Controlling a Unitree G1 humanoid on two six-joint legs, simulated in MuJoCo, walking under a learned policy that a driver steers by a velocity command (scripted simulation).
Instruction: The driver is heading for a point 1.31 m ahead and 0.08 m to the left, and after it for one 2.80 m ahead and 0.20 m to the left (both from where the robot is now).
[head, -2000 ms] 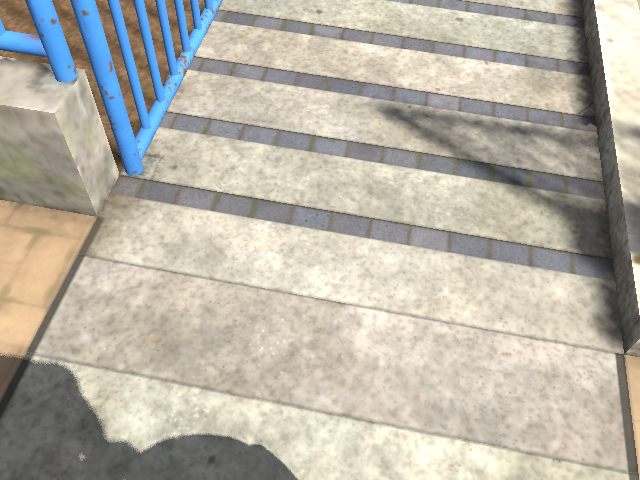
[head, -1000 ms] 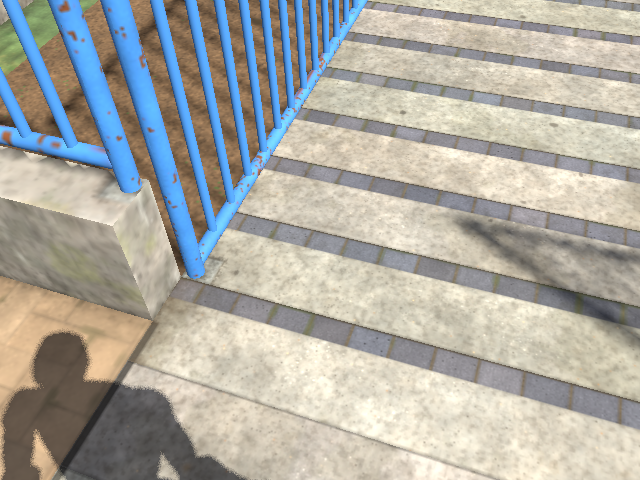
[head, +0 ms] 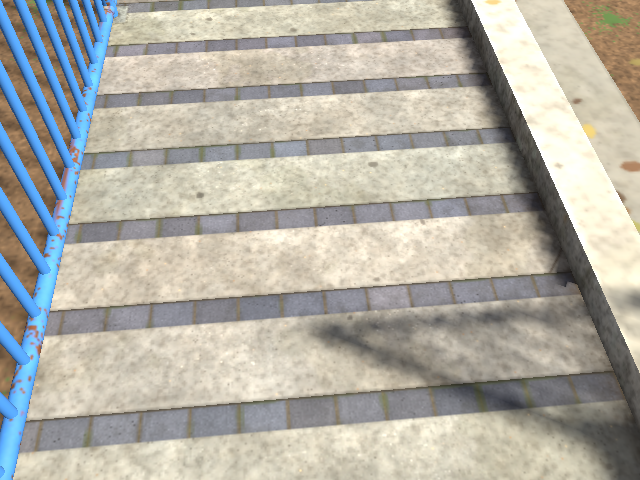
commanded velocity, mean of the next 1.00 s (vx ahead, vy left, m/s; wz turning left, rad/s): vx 0.50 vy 0.00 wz -0.17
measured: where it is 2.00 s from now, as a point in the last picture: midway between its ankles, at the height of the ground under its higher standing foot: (364, 315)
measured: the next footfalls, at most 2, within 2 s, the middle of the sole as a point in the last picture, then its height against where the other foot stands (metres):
left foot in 0.40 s outside the picture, level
right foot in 0.94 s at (386, 378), level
